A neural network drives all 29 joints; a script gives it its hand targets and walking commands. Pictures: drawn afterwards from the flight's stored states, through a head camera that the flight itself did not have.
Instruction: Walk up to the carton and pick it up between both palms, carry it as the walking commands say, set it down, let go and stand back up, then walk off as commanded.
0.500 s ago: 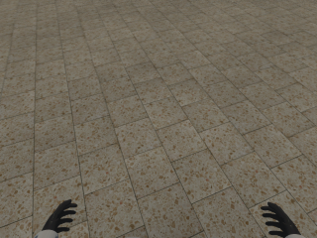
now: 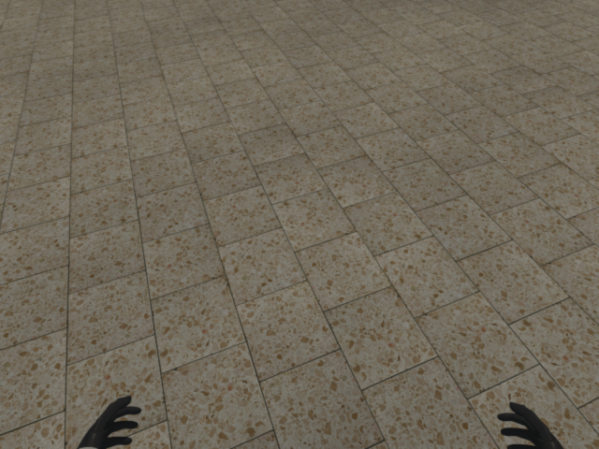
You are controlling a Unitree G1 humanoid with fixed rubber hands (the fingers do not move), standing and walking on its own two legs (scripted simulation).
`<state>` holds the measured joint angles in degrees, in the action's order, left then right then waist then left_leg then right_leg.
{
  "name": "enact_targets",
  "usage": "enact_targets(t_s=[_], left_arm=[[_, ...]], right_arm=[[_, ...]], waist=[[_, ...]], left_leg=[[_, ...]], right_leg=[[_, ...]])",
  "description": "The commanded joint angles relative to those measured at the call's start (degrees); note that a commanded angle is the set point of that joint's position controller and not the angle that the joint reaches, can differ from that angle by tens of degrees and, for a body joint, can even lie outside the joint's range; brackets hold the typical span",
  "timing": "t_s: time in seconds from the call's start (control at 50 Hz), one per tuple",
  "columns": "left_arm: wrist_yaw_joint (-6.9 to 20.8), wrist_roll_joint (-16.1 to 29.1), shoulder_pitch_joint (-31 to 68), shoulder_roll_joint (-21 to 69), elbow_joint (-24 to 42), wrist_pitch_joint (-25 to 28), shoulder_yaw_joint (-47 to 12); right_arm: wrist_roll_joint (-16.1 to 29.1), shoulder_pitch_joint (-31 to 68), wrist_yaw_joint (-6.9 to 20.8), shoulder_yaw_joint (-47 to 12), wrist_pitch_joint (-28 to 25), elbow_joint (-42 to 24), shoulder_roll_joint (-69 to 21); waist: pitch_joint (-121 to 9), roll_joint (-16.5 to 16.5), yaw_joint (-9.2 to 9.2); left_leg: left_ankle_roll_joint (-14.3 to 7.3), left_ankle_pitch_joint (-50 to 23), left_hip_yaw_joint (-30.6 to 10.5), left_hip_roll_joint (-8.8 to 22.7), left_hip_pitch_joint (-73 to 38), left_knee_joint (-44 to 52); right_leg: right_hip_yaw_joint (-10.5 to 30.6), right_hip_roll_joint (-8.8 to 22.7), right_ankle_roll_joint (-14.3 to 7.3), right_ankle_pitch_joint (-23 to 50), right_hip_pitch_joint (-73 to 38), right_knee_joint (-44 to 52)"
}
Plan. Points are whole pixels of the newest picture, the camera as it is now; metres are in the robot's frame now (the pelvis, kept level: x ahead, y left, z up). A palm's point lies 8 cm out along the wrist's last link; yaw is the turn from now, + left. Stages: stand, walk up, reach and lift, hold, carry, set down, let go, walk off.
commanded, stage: stand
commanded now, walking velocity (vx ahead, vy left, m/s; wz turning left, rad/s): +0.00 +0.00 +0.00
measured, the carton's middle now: out of the picture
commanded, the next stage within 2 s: walk up in 1.50 s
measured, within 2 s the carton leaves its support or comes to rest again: neither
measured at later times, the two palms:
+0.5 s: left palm out of the picture +0.10 +0.31 -0.10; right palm out of the picture +0.10 -0.31 -0.10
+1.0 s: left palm out of the picture +0.11 +0.31 -0.10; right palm out of the picture +0.10 -0.31 -0.10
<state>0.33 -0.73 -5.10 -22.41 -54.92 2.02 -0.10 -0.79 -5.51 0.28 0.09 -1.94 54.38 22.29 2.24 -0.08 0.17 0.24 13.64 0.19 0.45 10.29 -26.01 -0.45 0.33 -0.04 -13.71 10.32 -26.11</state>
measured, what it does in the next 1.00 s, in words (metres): stands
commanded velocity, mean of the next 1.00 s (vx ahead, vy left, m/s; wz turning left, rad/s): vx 0.00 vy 0.00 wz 0.00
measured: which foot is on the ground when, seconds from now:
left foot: down 0.00-1.00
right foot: down 0.00-1.00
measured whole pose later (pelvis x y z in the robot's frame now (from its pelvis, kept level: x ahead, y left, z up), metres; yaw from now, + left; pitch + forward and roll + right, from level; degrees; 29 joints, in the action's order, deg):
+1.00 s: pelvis +0.00 +0.00 +0.01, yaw +0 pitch -2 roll +0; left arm 0.0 -0.6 -4.6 -22.8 -60.9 1.3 -0.1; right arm -0.6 -4.9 0.0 0.2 -1.2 60.7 22.8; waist 2.3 -0.1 0.1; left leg 0.5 10.6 0.3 0.7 6.9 -19.5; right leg -0.4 0.1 -0.1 -10.7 7.0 -19.6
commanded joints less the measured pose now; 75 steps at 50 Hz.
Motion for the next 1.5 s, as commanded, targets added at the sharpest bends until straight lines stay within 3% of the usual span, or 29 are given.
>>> enact_targets(t_s=[0.0,0.4,1.48], left_arm=[[-0.3,0.0,2.7,-9.7,1.5,0.6,1.9],[-0.4,0.1,2.9,-10.2,-2.8,0.1,1.7],[-0.7,0.2,2.4,-10.5,-3.6,-0.3,1.9]], right_arm=[[0.0,2.5,-0.2,1.9,-0.5,-1.4,9.6],[0.1,2.8,-0.4,1.8,-0.1,3.2,10.0],[0.1,2.4,-0.6,1.9,0.4,4.1,10.5]], waist=[[-3.6,0.0,-0.05],[-3.0,0.0,-0.04],[-3.4,0.0,-0.06]], left_leg=[[-2.2,-7.7,-5.4,5.9,-1.2,5.7],[-1.7,-6.7,-5.5,6.5,-2.4,8.9],[-1.5,-11.0,-5.1,7.1,-4.7,9.8]], right_leg=[[5.7,6.1,-2.3,7.5,-1.1,5.9],[5.9,6.6,-1.8,6.6,-2.1,9.1],[5.6,7.1,-1.7,11.2,-4.2,10.0]])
